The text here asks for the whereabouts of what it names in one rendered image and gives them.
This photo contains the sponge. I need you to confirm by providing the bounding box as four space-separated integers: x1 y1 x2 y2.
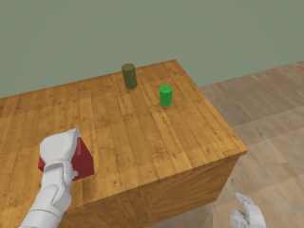
38 137 95 181

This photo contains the table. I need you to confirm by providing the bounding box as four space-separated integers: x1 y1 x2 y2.
0 59 248 228

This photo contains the robot left hand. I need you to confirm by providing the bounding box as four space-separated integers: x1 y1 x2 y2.
39 127 82 179

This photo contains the robot right hand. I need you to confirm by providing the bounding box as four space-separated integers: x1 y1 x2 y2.
230 193 266 228

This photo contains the left robot forearm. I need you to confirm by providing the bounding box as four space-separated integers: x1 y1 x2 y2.
17 160 72 228

